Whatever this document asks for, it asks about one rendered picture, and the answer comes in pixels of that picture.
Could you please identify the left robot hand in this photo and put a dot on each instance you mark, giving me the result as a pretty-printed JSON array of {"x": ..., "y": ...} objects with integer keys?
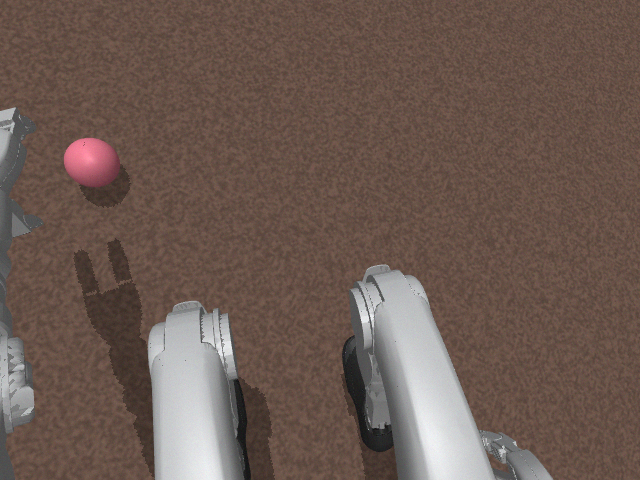
[{"x": 13, "y": 129}]

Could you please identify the left robot arm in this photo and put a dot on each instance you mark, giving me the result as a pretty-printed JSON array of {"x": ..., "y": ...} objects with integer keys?
[{"x": 16, "y": 382}]

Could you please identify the right robot foot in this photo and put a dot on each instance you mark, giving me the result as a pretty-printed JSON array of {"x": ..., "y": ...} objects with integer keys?
[{"x": 375, "y": 439}]

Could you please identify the left robot foot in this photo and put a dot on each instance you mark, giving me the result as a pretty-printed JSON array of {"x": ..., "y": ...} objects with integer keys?
[{"x": 241, "y": 430}]

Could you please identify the right robot hand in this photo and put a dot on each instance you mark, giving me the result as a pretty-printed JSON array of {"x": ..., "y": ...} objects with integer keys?
[{"x": 522, "y": 464}]

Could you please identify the ball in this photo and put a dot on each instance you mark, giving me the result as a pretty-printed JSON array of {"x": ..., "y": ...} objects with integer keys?
[{"x": 91, "y": 162}]

